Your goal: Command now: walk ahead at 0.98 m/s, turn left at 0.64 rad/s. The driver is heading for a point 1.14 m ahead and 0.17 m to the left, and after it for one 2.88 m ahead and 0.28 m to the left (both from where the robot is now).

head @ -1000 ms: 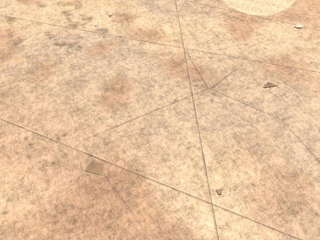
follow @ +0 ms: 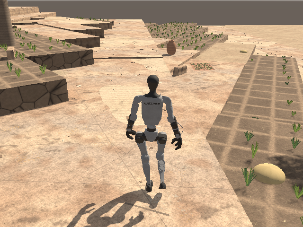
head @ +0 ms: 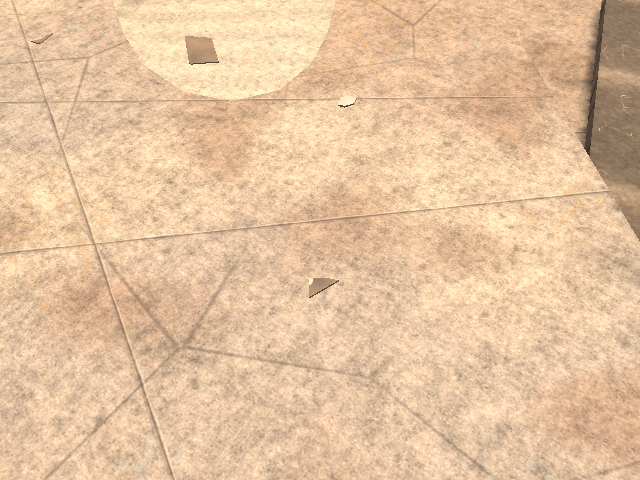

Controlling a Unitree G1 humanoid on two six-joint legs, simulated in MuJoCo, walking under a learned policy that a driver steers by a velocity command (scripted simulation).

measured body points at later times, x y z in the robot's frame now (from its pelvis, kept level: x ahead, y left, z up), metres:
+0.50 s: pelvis +0.45 -0.01 +0.01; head +0.48 +0.00 +0.46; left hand +0.39 +0.29 -0.10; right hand +0.71 -0.22 -0.08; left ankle +0.39 +0.07 -0.62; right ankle +0.47 -0.14 -0.72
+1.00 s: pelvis +0.85 +0.21 +0.01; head +0.87 +0.21 +0.46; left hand +0.88 +0.50 -0.10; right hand +0.93 -0.07 -0.11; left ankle +0.72 +0.24 -0.72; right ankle +1.01 +0.12 -0.63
